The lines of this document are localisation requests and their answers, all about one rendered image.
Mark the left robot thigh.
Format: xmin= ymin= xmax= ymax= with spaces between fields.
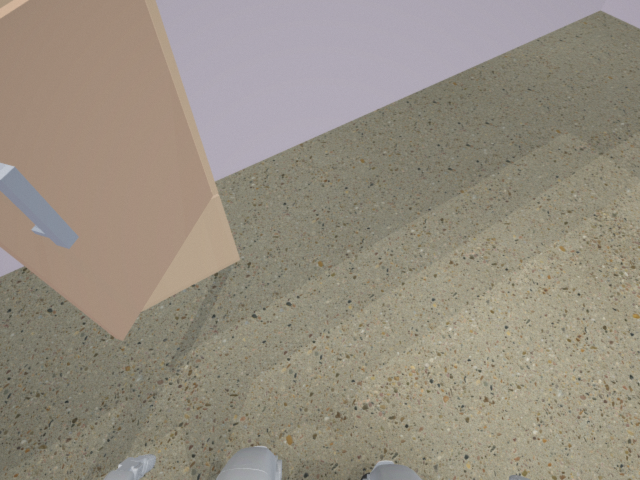
xmin=216 ymin=447 xmax=282 ymax=480

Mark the robot right shin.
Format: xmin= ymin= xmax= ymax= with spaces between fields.
xmin=371 ymin=460 xmax=394 ymax=472

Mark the cupboard door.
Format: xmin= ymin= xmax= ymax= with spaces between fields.
xmin=0 ymin=0 xmax=213 ymax=341

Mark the left robot hand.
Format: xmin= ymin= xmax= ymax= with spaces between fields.
xmin=104 ymin=454 xmax=156 ymax=480

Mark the handle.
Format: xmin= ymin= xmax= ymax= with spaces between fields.
xmin=0 ymin=163 xmax=79 ymax=249

